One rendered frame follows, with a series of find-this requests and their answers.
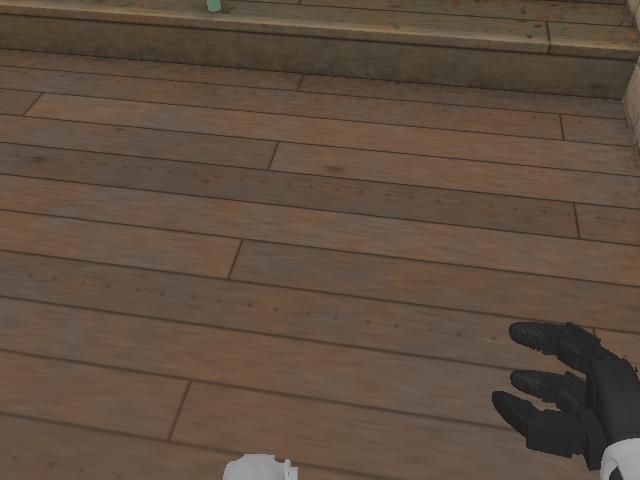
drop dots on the right robot hand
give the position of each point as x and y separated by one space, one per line
595 414

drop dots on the robot left shin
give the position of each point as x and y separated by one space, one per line
227 466

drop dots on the robot left thigh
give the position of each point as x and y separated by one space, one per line
261 467

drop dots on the right robot forearm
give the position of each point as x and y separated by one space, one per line
621 461

